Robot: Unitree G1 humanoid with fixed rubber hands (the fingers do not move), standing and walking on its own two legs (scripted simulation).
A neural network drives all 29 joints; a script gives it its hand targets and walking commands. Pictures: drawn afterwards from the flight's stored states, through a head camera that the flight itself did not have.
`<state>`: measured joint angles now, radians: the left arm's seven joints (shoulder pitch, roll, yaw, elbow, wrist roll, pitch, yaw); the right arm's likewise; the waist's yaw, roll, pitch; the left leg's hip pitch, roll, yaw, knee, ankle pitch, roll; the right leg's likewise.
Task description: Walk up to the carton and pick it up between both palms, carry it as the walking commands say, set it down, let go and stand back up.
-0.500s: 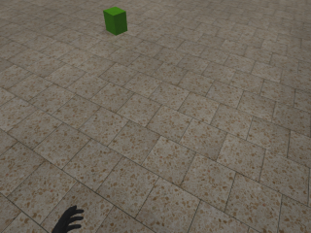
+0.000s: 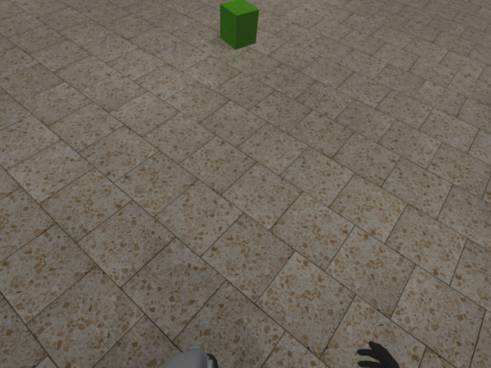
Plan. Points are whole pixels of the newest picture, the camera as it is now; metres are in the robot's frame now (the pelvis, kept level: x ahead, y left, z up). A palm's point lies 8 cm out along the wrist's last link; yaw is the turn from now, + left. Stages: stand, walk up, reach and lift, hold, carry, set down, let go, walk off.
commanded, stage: walk up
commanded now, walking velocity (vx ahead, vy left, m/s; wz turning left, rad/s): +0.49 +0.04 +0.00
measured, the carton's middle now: (238, 24) +2.44 +0.10 -0.63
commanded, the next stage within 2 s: none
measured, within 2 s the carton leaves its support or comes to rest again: neither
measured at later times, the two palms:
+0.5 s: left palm (135, 238) +0.36 +0.23 -0.10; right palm out of the picture +0.12 -0.22 -0.08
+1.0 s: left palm (124, 225) +0.38 +0.26 -0.08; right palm (343, 167) +0.59 -0.23 -0.10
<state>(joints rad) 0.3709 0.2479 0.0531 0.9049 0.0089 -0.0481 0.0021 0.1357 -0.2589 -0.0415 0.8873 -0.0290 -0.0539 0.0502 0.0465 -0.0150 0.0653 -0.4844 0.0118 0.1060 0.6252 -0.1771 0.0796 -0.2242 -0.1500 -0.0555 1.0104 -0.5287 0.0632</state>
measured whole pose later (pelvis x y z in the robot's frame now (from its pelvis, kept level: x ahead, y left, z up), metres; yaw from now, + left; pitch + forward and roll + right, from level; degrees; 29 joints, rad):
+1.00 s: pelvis +0.46 +0.00 +0.03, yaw +1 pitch +2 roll +3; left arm 0.45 0.25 0.06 0.99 0.02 -0.07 -0.01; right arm 0.15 -0.24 -0.04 0.87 -0.03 -0.02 0.08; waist 0.08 -0.02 0.05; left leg -0.57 0.10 0.09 0.63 -0.07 -0.03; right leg -0.08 -0.14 -0.12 0.35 -0.29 0.05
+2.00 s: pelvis +0.93 +0.03 +0.03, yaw +1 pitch -1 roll +3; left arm 0.38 0.22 0.05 1.00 0.03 -0.08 -0.01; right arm 0.22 -0.26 -0.06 0.92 -0.03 -0.02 0.04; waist 0.05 0.03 0.06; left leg -0.57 0.11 0.04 0.99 -0.15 -0.02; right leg -0.13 -0.07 -0.14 0.37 -0.22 -0.04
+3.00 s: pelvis +1.37 +0.05 +0.02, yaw +4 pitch +1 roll +2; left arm 0.22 0.24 0.04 0.95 0.03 -0.08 -0.02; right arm 0.36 -0.25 -0.05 1.00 -0.03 -0.06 0.01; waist -0.01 0.02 0.04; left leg -0.32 0.09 0.05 1.04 -0.41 -0.02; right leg -0.30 -0.10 -0.18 0.53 -0.24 -0.04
